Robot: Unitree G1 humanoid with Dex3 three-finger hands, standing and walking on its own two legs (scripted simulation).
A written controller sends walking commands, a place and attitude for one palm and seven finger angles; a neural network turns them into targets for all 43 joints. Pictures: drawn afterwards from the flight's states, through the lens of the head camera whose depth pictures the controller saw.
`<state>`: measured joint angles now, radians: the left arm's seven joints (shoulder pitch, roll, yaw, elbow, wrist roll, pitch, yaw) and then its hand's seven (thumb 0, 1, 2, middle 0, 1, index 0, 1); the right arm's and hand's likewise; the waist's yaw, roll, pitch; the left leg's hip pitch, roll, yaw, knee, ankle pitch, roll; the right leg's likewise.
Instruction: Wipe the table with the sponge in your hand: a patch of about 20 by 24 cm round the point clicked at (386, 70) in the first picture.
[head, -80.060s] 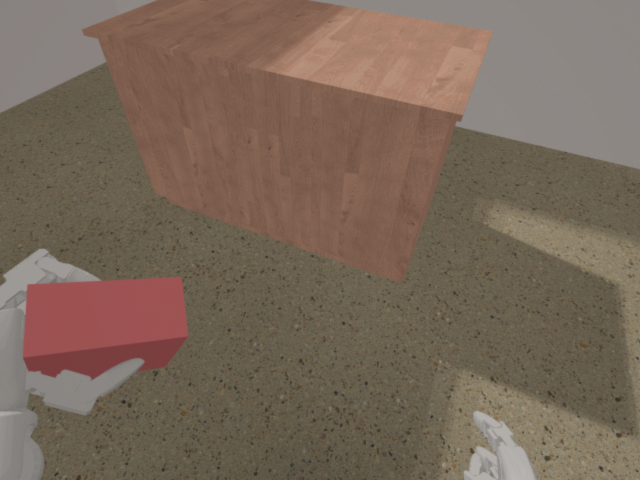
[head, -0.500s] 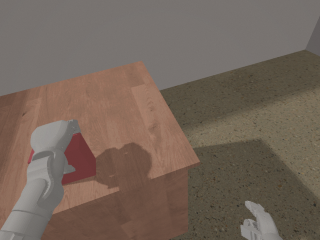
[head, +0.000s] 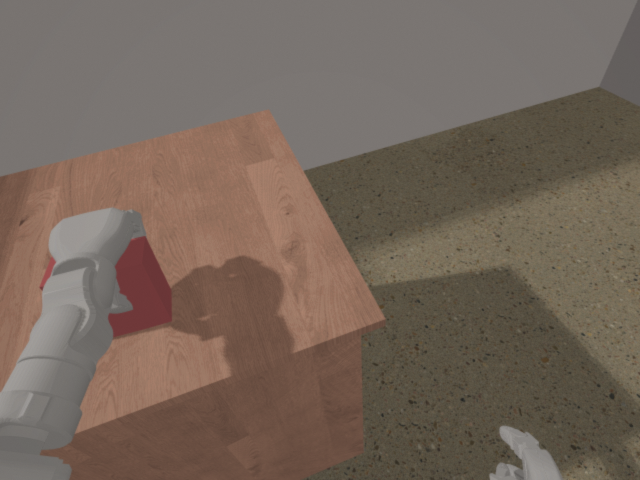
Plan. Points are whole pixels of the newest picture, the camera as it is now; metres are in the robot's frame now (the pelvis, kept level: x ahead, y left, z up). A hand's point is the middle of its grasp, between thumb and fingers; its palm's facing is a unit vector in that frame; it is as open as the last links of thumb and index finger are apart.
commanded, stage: wipe forward along the first lane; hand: left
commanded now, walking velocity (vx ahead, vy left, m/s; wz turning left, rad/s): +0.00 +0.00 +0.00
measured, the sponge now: (120, 300) +0.32 +0.32 +0.05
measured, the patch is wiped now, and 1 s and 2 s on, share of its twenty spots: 0.30 0.40 0.50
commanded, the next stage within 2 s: slide across to the middle lane in 0.64 s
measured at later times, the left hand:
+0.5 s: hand (114, 239) +0.39 +0.33 +0.11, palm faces -0.09 +0.00 -1.00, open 9.9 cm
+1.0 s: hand (121, 219) +0.42 +0.34 +0.11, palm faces -0.04 +0.00 -1.00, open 9.9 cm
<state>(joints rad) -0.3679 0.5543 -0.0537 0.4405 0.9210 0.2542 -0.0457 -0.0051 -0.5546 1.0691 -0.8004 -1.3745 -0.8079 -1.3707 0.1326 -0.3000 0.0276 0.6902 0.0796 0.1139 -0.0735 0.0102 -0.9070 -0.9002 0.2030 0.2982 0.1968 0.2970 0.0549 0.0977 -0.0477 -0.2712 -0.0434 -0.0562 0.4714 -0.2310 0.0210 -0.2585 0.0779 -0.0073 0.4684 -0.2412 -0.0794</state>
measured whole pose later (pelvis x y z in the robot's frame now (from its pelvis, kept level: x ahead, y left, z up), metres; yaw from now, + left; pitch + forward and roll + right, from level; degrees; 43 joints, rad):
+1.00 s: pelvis +0.02 +0.04 +0.00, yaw +0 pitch +7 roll -1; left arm -0.65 0.57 -0.08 0.76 0.94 0.13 0.05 0.00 -0.55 1.08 -0.79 -1.39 -0.80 -1.39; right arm 0.24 -0.29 0.00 0.73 0.09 0.16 -0.05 0.01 -0.91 -0.90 0.20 0.30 0.20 0.30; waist 0.02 0.08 -0.08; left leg -0.35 -0.08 -0.05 0.48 -0.25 0.06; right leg -0.32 0.04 0.00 0.45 -0.25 -0.03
